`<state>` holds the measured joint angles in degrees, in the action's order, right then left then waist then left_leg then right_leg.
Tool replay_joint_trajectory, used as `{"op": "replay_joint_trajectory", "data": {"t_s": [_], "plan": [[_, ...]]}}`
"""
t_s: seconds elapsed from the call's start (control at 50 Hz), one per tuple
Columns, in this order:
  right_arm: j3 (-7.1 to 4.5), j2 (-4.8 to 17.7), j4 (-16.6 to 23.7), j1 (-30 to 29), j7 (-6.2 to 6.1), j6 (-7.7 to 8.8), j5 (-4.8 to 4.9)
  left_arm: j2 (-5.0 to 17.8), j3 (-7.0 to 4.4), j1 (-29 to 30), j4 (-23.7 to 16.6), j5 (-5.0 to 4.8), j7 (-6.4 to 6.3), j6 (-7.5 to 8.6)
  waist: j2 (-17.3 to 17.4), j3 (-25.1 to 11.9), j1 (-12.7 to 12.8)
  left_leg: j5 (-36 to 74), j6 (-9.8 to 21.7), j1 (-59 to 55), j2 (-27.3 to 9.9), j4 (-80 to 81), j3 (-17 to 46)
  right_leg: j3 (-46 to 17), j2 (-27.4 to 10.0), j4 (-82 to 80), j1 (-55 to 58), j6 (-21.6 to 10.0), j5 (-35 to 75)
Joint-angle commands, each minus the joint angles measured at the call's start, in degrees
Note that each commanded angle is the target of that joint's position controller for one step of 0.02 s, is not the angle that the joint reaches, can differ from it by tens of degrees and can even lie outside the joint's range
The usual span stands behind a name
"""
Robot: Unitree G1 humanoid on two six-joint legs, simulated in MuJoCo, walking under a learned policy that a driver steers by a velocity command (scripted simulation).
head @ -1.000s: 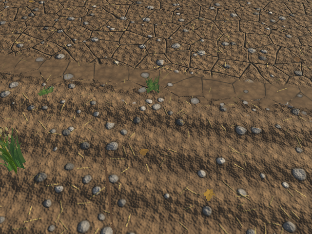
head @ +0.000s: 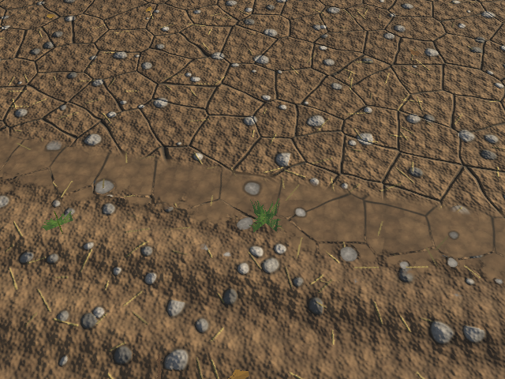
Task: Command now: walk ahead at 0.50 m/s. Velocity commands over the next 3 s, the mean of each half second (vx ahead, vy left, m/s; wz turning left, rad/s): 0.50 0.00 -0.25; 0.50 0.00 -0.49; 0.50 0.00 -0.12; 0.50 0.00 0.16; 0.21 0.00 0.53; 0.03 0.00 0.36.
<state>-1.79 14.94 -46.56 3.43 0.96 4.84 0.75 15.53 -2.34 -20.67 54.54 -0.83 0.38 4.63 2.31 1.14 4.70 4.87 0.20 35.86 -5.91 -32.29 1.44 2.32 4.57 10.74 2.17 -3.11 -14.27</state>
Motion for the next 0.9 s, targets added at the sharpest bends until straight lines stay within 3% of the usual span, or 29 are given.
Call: {"op": "replay_joint_trajectory", "data": {"t_s": [0.02, 0.06, 0.08, 0.1, 0.12, 0.14, 0.16, 0.18, 0.2, 0.22, 0.26, 0.3, 0.36, 0.44, 0.5, 0.54, 0.6, 0.62, 0.64, 0.66, 0.68, 0.7, 0.72, 0.74, 0.76, 0.78, 0.82, 0.86, 0.9], "plan": [[-0.75, 4.68, 6.04, -7.06, 1.11, 1.32, 0.28, 9.93, -2.30, -2.61, -0.85, -0.29, -0.56, -0.65, -4.81, 3.65, -0.57, -3.86, 1.64, 1.49, 1.10, 3.33, -0.17, -7.92, -19.06, 0.18, 1.77, -7.89, 18.89], [-1.47, 6.51, 5.55, -3.39, 1.36, 1.49, 0.30, 10.83, -2.63, -1.31, -1.07, -0.25, -0.75, -1.27, -6.31, 0.97, -3.29, -8.47, 3.27, -4.94, 3.08, 4.40, -1.67, -7.65, -19.34, 5.22, 3.83, -6.68, 29.90], [-2.46, 8.17, 3.88, 2.77, 1.20, 1.53, 0.23, 10.80, -2.55, -0.02, -1.38, -0.13, -0.76, -1.63, -6.46, -2.88, -6.93, -8.51, 4.71, -13.84, 4.97, 5.79, -3.45, -5.88, -17.42, 12.66, 2.95, -5.56, 38.98], [-3.89, 11.21, 1.05, 12.57, 0.70, 1.47, -0.01, 9.17, -1.83, -0.02, -2.05, 0.40, -0.83, -1.78, -5.35, -9.78, -10.97, -7.03, 6.91, -28.83, 3.66, 4.48, -2.25, -3.63, -14.26, 24.68, -3.01, -3.88, 38.57], [-5.32, 17.01, -0.16, 20.91, 0.20, 1.29, -1.45, 3.75, 0.03, -4.93, -3.74, 1.10, -0.37, -0.95, 4.52, -19.65, -10.99, -9.47, 14.29, -53.13, -11.34, 3.44, 18.59, -0.95, -7.49, 46.69, -24.11, -0.37, 18.61], [-4.83, 14.66, -1.04, 22.87, 0.29, 0.82, -0.76, 0.99, 0.98, -7.29, -2.44, 0.25, -0.09, 0.28, 13.11, -25.17, -10.82, -17.93, 19.38, -61.30, -18.70, 12.17, 38.95, -5.81, -0.52, 60.21, -37.90, 1.15, -17.78], [-3.44, 10.41, -0.47, 19.84, 0.20, 0.84, -0.50, 8.27, -0.91, -2.48, -3.24, -1.55, 0.09, 1.25, 7.46, -17.31, -11.75, -21.94, 16.13, -55.23, -16.88, 14.25, 33.68, -11.00, -3.95, 65.07, -43.42, -0.01, -17.30], [-2.90, 8.66, 0.46, 15.41, -0.06, 0.88, -0.72, 9.29, -1.32, 2.07, -4.71, -2.55, 0.05, 1.66, 5.05, -10.38, -10.39, -19.54, 13.68, -47.04, -14.93, 15.56, 24.58, -9.49, -7.08, 64.04, -44.43, -0.57, -12.19], [-2.40, 7.00, 0.64, 11.58, 0.04, 1.14, -0.94, 8.47, -1.38, 4.10, -4.90, -2.06, -0.28, 1.48, 1.71, -5.66, -8.62, -15.75, 12.25, -39.01, -12.45, 18.11, 18.18, -8.49, -9.42, 60.18, -42.55, -0.18, -7.51], [-1.97, 5.28, 0.78, 9.10, 0.14, 1.61, -1.16, 7.92, -1.88, 4.02, -4.59, -1.34, -0.60, 0.70, 2.33, -3.19, -6.79, -13.27, 10.89, -34.02, -10.26, 20.29, 13.28, -8.73, -11.23, 56.77, -39.93, 0.13, -4.21], [-2.02, 4.82, 0.14, 7.70, 0.34, 2.21, -1.62, 4.95, -1.72, 1.35, -3.66, -1.12, -0.59, -0.98, 3.10, -1.82, -4.69, -9.51, 10.56, -28.17, -8.57, 23.57, 7.65, -8.59, -12.10, 55.26, -35.20, 0.94, -0.92], [-2.44, 5.92, -0.83, 7.89, 0.15, 2.66, -1.80, 3.74, -1.75, 2.18, -4.47, -1.11, -0.68, -2.04, 2.08, -0.13, -3.87, -4.94, 10.95, -26.46, -8.47, 25.24, 2.99, -9.01, -12.32, 53.39, -37.12, 1.69, 2.19], [-2.84, 6.96, -1.93, 8.94, -0.75, 2.52, -2.00, 3.62, -1.98, 6.24, -6.46, -0.58, -0.51, -2.12, 1.05, 1.35, -4.42, -1.41, 10.61, -28.09, -7.77, 26.22, -2.59, -9.53, -11.94, 45.25, -41.26, 2.54, 10.53], [-3.16, 8.53, -2.68, 10.52, -1.75, 1.86, -1.43, 2.04, -1.26, 13.89, -9.37, -0.12, 0.96, -1.53, -0.10, 3.09, -6.97, -0.48, 9.17, -30.06, -7.01, 27.03, -8.75, -4.49, -11.20, 32.17, -39.66, 2.28, 19.38], [-3.62, 9.49, -4.14, 14.09, -2.06, 0.64, -0.73, 1.59, -0.88, 19.10, -12.37, -0.19, 2.00, -1.50, -0.96, 4.55, -8.88, 2.42, 9.03, -37.24, -9.26, 24.93, -10.44, -2.56, -10.75, 27.37, -42.75, 1.13, 17.71], [-3.94, 10.00, -4.61, 15.01, -2.14, -0.43, -0.24, 1.92, -0.97, 20.94, -14.25, -0.34, 2.80, -1.57, -0.53, 4.75, -8.78, 7.30, 8.44, -41.90, -10.76, 22.04, -11.33, -1.12, -10.02, 25.75, -43.99, -0.08, 13.54], [-4.66, 12.16, -3.62, 13.05, -2.73, -1.83, 0.11, 4.43, -2.29, 17.43, -15.32, -0.53, 3.49, -1.95, 2.42, 0.50, -5.01, 31.96, 6.52, -44.33, -11.01, 11.60, -13.63, 3.59, -5.26, 25.62, -35.16, -3.13, 5.21], [-4.82, 12.70, -3.23, 12.34, -2.97, -2.37, 0.10, 6.31, -3.40, 11.95, -14.37, -0.72, 3.41, -2.11, 3.01, -2.75, -1.77, 38.10, 5.70, -43.21, -10.29, 3.35, -14.30, 4.80, -2.89, 25.40, -27.87, -4.59, 3.32], [-4.64, 12.58, -2.69, 11.29, -3.15, -2.64, 0.29, 9.38, -5.24, 2.89, -12.19, -0.84, 2.80, -2.17, 1.77, -7.40, 3.18, 35.29, 3.81, -37.73, -7.99, -8.92, -15.45, 4.26, -0.70, 21.26, -14.37, -6.80, 6.52], [-3.64, 10.12, -1.35, 12.63, -3.10, -2.03, -1.00, 14.85, -7.16, -4.91, -10.56, -0.80, 1.35, -2.81, -6.46, -12.71, 5.27, 12.78, 1.17, -22.75, -4.81, -27.16, -15.53, -10.22, -9.21, 19.68, 2.79, -10.43, 6.67], [-1.45, 2.68, 1.69, 16.24, -2.14, 0.05, -1.57, 18.66, -7.42, -1.27, -12.43, -0.97, 1.17, -2.42, -18.26, -18.01, -1.63, -36.66, -2.38, 1.76, 9.15, -47.42, -7.41, -44.89, -22.64, 11.01, 19.26, -22.23, -2.37], [-2.18, 7.65, 2.65, 10.53, -1.01, 2.75, 0.51, 14.03, -5.89, -2.66, -13.00, -0.32, 1.47, -1.80, -10.79, -20.86, 2.44, -37.23, -0.61, 8.06, 7.11, -50.65, 4.57, -48.82, -23.82, 5.50, 20.69, -21.38, -4.01], [-2.45, 8.76, 4.19, 6.38, -0.51, 3.93, 2.25, 11.02, -5.13, -1.04, -12.89, 0.10, 1.41, -1.10, -8.22, -13.57, 2.19, -32.79, 0.98, 11.05, 4.39, -48.39, 4.25, -39.74, -22.01, 5.70, 15.36, -18.75, -0.40], [-2.36, 8.20, 3.90, 6.13, -0.81, 4.33, 1.51, 9.26, -4.62, 2.70, -13.27, -0.16, 1.56, -0.56, -2.33, -7.79, -0.94, -28.29, 1.37, 8.82, 1.60, -42.00, 3.97, -32.23, -19.10, 5.70, 6.06, -16.37, 6.06], [-2.96, 8.99, 3.25, 6.02, -1.29, 3.99, -0.16, 7.11, -4.00, 6.33, -14.10, -0.14, 1.44, -0.36, -1.69, -5.70, -2.94, -25.96, 0.98, 4.82, -0.21, -36.63, 3.73, -27.21, -16.92, 5.17, -0.69, -14.80, 11.45], [-3.27, 9.19, 3.09, 7.15, -1.26, 3.22, -0.70, 6.39, -3.59, 8.19, -15.12, 0.42, 1.19, -0.34, -2.72, -4.54, -4.63, -24.34, 0.46, 1.18, -1.02, -34.50, 3.91, -25.04, -15.59, 3.86, -5.48, -14.54, 14.99], [-3.25, 7.95, 3.53, 7.92, -1.25, 1.89, -1.38, 7.58, -3.85, 8.19, -15.40, 0.21, 0.67, -0.22, -2.94, -3.62, -5.81, -22.71, -1.43, -1.26, -1.01, -29.79, 2.94, -22.66, -14.55, 2.12, -10.38, -14.95, 19.88], [-2.83, 6.54, 4.59, 5.48, -1.43, 1.14, -1.67, 9.13, -4.22, 6.73, -15.02, 0.11, -0.18, -0.18, -3.29, -2.26, -5.45, -17.64, -3.28, -0.54, -0.47, -23.15, 1.65, -18.90, -13.27, 1.15, -13.09, -14.48, 22.61], [-2.26, 5.34, 5.52, 1.74, -1.25, 1.06, -1.61, 9.01, -4.11, 5.25, -14.37, 0.00, -0.82, -0.39, -4.58, -1.38, -3.79, -8.90, -4.00, -1.36, 0.33, -13.97, 0.81, -15.08, -10.96, 1.19, -14.33, -12.29, 22.35]]}}
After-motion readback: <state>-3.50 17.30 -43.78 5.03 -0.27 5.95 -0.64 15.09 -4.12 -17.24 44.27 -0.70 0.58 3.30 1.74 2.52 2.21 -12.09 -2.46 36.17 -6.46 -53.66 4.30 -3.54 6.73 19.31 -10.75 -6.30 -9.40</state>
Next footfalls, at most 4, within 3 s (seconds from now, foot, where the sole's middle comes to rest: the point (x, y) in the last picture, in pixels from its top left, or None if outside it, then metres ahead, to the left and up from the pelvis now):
0.10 left None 0.25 0.14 -0.78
0.64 right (333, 373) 0.51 -0.13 -0.78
1.16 left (306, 255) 0.86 -0.06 -0.78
1.68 right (416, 225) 1.00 -0.41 -0.78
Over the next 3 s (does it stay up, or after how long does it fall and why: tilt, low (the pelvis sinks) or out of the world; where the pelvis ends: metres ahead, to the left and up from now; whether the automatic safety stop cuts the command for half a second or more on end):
stays up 1.27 -0.39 -0.01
